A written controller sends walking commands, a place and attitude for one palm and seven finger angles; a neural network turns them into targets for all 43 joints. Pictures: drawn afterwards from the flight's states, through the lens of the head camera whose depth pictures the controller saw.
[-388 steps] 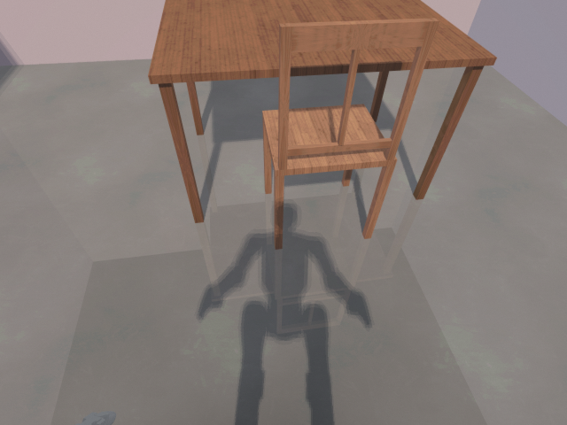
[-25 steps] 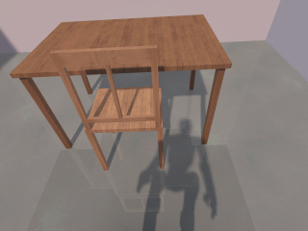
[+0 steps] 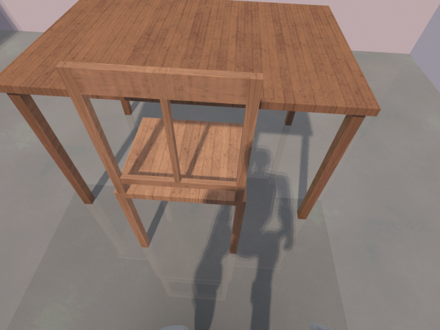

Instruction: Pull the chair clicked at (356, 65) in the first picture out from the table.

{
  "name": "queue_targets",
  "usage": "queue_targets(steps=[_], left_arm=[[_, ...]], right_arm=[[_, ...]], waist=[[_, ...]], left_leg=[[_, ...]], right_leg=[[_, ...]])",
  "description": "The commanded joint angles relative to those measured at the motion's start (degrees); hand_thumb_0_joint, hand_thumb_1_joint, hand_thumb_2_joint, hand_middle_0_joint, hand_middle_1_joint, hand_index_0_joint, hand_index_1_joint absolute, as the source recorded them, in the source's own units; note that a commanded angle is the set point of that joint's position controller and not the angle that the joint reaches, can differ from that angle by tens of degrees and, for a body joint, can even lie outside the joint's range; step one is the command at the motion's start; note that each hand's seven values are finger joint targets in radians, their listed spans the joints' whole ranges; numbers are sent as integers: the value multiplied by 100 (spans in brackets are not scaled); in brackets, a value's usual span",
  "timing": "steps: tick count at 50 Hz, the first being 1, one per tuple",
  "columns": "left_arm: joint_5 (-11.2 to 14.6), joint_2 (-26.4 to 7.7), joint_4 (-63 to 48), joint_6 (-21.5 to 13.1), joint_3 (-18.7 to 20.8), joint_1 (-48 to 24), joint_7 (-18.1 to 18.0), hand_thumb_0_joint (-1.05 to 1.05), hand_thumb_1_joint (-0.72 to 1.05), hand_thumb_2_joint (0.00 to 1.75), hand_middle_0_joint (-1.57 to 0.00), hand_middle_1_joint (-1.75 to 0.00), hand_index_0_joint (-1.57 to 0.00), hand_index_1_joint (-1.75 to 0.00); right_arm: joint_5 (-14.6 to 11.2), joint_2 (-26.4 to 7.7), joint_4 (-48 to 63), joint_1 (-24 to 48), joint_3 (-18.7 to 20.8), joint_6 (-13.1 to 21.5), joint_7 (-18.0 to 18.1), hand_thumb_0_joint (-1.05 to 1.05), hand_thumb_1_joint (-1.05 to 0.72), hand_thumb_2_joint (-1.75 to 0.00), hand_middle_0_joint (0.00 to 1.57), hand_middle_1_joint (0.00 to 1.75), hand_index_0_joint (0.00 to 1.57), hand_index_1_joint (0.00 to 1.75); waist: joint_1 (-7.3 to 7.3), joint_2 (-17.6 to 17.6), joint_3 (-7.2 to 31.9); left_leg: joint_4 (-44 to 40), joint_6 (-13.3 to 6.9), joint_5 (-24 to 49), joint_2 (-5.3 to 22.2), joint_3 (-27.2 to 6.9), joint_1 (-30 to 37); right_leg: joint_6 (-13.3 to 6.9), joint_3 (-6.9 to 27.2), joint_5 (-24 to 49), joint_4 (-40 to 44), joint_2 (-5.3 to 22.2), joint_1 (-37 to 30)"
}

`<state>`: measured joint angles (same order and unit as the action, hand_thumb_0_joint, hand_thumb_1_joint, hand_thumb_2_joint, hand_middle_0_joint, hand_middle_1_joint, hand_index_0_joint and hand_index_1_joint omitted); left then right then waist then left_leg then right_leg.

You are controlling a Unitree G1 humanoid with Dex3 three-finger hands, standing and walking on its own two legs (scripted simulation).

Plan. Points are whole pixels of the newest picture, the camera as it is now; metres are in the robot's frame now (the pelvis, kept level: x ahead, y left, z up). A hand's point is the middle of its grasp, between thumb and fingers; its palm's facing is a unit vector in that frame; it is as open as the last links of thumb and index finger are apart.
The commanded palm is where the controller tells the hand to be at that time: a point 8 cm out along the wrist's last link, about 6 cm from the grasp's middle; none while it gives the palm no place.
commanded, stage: take the last steps up to it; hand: left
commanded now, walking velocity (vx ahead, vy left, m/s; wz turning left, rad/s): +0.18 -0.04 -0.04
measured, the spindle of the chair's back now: (172, 145) +0.55 +0.18 -0.05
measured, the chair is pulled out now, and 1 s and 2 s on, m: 0.00 0.00 0.00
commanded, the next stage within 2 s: come to a stop and stand still in 0.08 s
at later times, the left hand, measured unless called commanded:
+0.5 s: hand (157, 312) +0.17 +0.15 -0.15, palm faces +0.03 -0.97 -0.25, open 7.3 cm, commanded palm none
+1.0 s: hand out of the picture +0.05 +0.22 -0.16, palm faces -0.01 -0.97 -0.26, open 7.4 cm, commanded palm none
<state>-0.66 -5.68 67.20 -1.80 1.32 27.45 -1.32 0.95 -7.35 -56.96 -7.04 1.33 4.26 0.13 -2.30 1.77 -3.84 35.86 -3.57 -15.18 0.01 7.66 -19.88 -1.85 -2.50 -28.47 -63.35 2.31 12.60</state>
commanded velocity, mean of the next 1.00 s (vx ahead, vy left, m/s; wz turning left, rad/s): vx -0.01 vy -0.03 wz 0.00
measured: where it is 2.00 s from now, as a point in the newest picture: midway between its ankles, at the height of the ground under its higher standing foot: outside the picture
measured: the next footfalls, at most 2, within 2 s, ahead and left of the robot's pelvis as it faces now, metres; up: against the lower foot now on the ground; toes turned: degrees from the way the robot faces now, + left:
right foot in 0.30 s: +0.19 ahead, -0.14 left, +0.00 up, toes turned -6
left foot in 0.68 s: +0.09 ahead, +0.11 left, +0.00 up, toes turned +1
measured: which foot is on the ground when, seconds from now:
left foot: down 0.00-0.36, up 0.38-0.66, down 0.68-1.00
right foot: up 0.00-0.28, down 0.30-0.76, up 0.78-0.92, down 0.94-1.00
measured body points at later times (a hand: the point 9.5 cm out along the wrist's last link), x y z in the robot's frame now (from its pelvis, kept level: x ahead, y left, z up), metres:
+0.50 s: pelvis +0.09 -0.03 +0.01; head +0.13 -0.06 +0.46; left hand +0.17 +0.20 -0.13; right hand +0.10 -0.25 -0.16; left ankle +0.04 +0.09 -0.69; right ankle +0.15 -0.13 -0.72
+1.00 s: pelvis +0.05 +0.02 +0.00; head +0.05 +0.00 +0.45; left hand +0.05 +0.27 -0.14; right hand +0.12 -0.24 -0.14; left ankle +0.05 +0.13 -0.72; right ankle +0.07 -0.07 -0.72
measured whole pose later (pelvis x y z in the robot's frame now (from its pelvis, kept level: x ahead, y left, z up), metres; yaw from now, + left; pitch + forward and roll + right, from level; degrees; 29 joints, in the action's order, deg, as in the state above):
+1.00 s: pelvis +0.05 +0.02 +0.00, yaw -3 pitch +0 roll +0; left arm -2.5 -11.3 54.9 2.1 1.6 23.1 -0.4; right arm 1.6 -13.9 -51.9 -13.4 1.9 -1.4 1.5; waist -0.9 -2.1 1.3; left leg 39.7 -1.4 -22.5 1.1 3.0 -17.8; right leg -3.6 -5.6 -18.3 -36.3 -1.0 18.3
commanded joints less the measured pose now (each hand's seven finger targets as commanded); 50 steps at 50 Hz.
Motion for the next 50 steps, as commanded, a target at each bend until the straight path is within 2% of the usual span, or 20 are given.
queue_targets(steps=[1, 4, 10, 14, 15, 16, 17, 20, 25, 31, 32, 33, 34, 36, 39, 42, 45, 47, 48, 50], left_arm=[[-44, -418, -533, -84, 182, -168, 59, 0, 90, 90, -20, -30, -20, -30], [-72, -257, -562, 85, 180, 118, 77, 0, 90, 90, -20, -30, -20, -30], [-101, -353, -948, 125, 164, -668, 108, 0, 90, 90, -20, -30, -20, -30], [-83, -717, -770, 5, 140, -318, 11, 0, 90, 90, -20, -30, -20, -30], [-79, -1079, -768, -62, 156, -426, -24, 0, 90, 90, -20, -30, -20, -30], [-32, -1325, -806, -72, 164, -589, -29, 0, 90, 90, -20, -30, -20, -30], [-25, -1440, -894, -40, 171, -777, -39, 0, 90, 90, -20, -30, -20, -30], [-24, -1417, -866, 24, 241, -936, -148, 0, 90, 90, -20, -30, -20, -30], [-108, -1477, -1032, 190, 383, -1318, -212, 0, 90, 90, -20, -30, -20, -30], [-147, -1444, -1207, 293, 395, -1708, -159, 0, 90, 90, -20, -30, -20, -30], [-8, -2036, -1552, 165, 82, -2030, -213, 0, 90, 90, -20, -30, -20, -30], [-30, -1546, -1760, 284, 129, -1867, -230, 0, 90, 90, -20, -30, -20, -30], [-36, -1146, -1726, 306, 36, -1782, -188, 0, 90, 90, -20, -30, -20, -30], [6, -1078, -1629, 243, -7, -1106, -57, 0, 90, 90, -20, -30, -20, -30], [-214, -1057, -1574, 506, 18, -1014, 57, 0, 90, 90, -20, -30, -20, -30], [-168, -1049, -1643, 456, 103, -744, 134, 0, 90, 90, -20, -30, -20, -30], [-182, -1021, -1585, 339, 138, -261, 163, 0, 90, 90, -20, -30, -20, -30], [-186, -1269, -1610, 238, 161, -201, 82, 0, 90, 90, -20, -30, -20, -30], [-132, -1498, -1642, 230, 199, -361, 78, 0, 90, 90, -20, -30, -20, -30], [-106, -1327, -1665, 116, 214, -608, 15, 0, 90, 90, -20, -30, -20, -30]], right_arm=[[-8, -628, -153, -1057, 162, 22, 163, 0, -90, -90, 20, 30, 20, 30], [-11, -565, -84, -786, 156, 44, 133, 0, -90, -90, 20, 30, 20, 30], [40, -766, -13, -839, 185, -79, 113, 0, -90, -90, 20, 30, 20, 30], [4, -653, -131, -874, 88, -183, 166, 0, -90, -90, 20, 30, 20, 30], [-56, -468, -167, -1110, 67, -223, 157, 0, -90, -90, 20, 30, 20, 30], [-91, -439, -225, -1371, 71, -290, 142, 0, -90, -90, 20, 30, 20, 30], [-97, -405, -271, -1459, 98, -373, 155, 0, -90, -90, 20, 30, 20, 30], [-94, -551, -278, -1328, 164, -522, 214, 0, -90, -90, 20, 30, 20, 30], [-76, -452, -159, -1028, 228, -669, 188, 0, -90, -90, 20, 30, 20, 30], [-45, -354, -162, -1412, 202, -599, 89, 0, -90, -90, 20, 30, 20, 30], [66, -1093, 356, -1383, 135, -566, 19, 0, -90, -90, 20, 30, 20, 30], [77, -987, 528, -1106, 320, -398, 35, 0, -90, -90, 20, 30, 20, 30], [138, -1277, 612, -839, 340, -342, 71, 0, -90, -90, 20, 30, 20, 30], [160, -1648, 876, -312, 357, -396, 178, 0, -90, -90, 20, 30, 20, 30], [144, -1681, 968, -41, 342, -525, 105, 0, -90, -90, 20, 30, 20, 30], [165, -1731, 964, -234, 332, -546, 94, 0, -90, -90, 20, 30, 20, 30], [146, -1544, 905, -488, 300, -528, 176, 0, -90, -90, 20, 30, 20, 30], [53, -912, 882, -728, 130, -479, 198, 0, -90, -90, 20, 30, 20, 30], [28, -806, 845, -864, 114, -470, 182, 0, -90, -90, 20, 30, 20, 30], [30, -839, 686, -936, 110, -391, 166, 0, -90, -90, 20, 30, 20, 30]], waist=[[276, -682, -78], [-55, -765, -31], [87, -813, -294], [-92, -72, 263], [94, 529, 563], [245, 657, 692], [312, 427, 582], [130, 1100, 1034], [54, 422, 932], [216, 868, 868], [709, -10, 472], [428, -431, 1009], [404, -1278, 919], [-17, -614, 888], [121, -1817, -534], [25, -516, -1085], [51, -92, -983], [222, 545, -715], [394, 432, -214], [391, 620, 376]], left_leg=[[-2196, -854, 2082, 1767, -1633, 761], [-2356, -770, 1864, 1490, -928, 89], [-2304, -789, 1159, 1444, -918, 63], [-879, 7, 1554, 817, -495, 438], [-611, 292, 369, 459, -473, 213], [-509, 424, -624, 225, -398, 358], [-351, 454, -863, 217, -391, 552], [740, 548, -1669, 211, -553, 174], [1763, 590, -1659, 95, -810, -72], [206, 531, -739, 41, -511, 638], [-1233, 305, -325, 69, -990, 552], [-1396, 264, -819, 419, -1069, 546], [-1932, 89, -1168, 913, -1711, 112], [-1886, -29, -1329, 858, -1204, -446], [-2679, -289, -3435, 1246, -1846, -1658], [-2605, -440, -3080, 1523, -1866, -1926], [-1514, -140, -2476, 1027, -1497, -1192], [26, 167, -1385, 60, -621, -905], [523, 232, -915, 20, -452, -265], [976, 210, -731, 105, -573, -359]], right_leg=[[62, 303, 746, -944, 425, 1647], [162, 140, 871, -1, 453, 1145], [258, -125, 1354, 1904, 330, 855], [317, 120, 3394, 3897, 349, -471], [19, 1105, 4977, 3803, 993, -791], [-422, 1351, 6000, 3830, 1592, -701], [-650, 1202, 6739, 3837, 1784, -503], [-1040, 1262, 7759, 3741, 1882, -1090], [-1178, 1129, 6289, 4004, 1911, -666], [-687, 936, 2449, 4411, 1363, 105], [-403, 978, 1994, 3350, 983, -121], [-2, 221, 435, 2917, 561, 519], [197, -92, 703, 2481, 71, 522], [253, -399, 1251, 2434, -138, -352], [206, -394, 870, 1506, -271, 321], [204, -255, 780, 1516, -143, 456], [75, -87, 704, 3381, -203, 459], [-529, 1869, -179, 4710, 776, 748], [-781, 2150, -601, 5070, 1169, 966], [-909, 1853, 1164, 4819, 1057, 183]])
